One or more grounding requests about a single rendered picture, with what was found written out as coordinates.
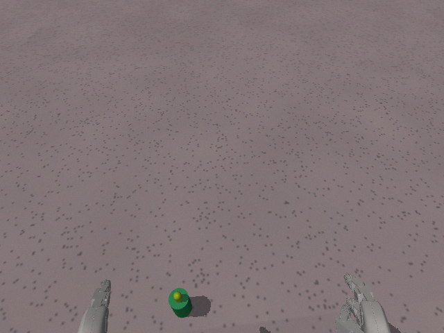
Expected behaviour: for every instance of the right robot hand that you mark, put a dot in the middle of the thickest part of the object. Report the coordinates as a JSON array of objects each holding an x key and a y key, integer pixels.
[{"x": 370, "y": 315}]

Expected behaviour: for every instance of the bottle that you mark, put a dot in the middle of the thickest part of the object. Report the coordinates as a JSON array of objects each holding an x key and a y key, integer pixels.
[{"x": 180, "y": 302}]

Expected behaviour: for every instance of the left robot hand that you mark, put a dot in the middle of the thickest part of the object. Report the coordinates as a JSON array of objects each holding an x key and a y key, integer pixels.
[{"x": 95, "y": 318}]

